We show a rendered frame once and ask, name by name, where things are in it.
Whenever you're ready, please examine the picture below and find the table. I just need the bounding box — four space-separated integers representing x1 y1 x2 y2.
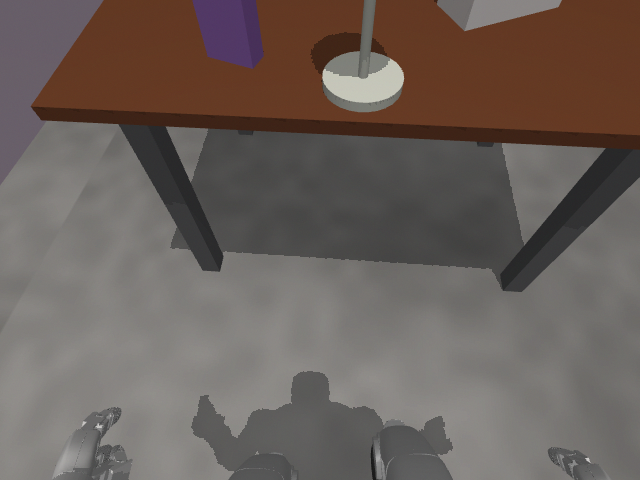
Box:
31 0 640 292

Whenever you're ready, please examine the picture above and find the desk lamp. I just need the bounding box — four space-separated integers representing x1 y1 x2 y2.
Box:
322 0 404 112

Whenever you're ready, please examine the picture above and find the right robot hand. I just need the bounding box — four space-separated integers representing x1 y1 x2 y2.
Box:
548 447 611 480

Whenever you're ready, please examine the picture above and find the left robot hand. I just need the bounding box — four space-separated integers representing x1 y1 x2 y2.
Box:
52 407 133 480

